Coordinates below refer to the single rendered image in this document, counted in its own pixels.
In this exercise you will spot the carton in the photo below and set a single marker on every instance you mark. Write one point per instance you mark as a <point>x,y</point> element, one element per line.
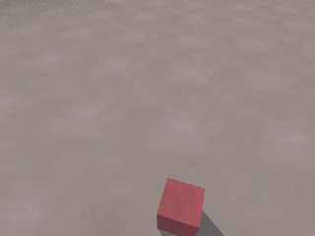
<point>180,208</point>

